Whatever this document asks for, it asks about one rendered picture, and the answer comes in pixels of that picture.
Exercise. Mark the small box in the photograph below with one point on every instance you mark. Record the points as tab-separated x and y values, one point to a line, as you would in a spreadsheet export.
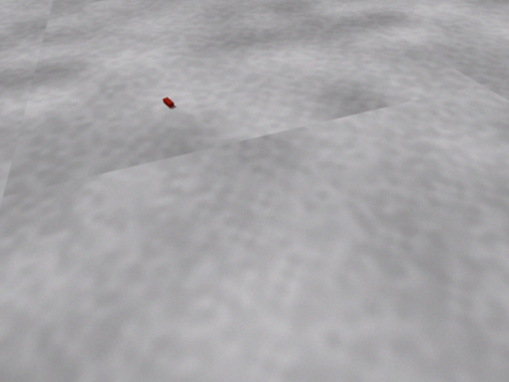
168	102

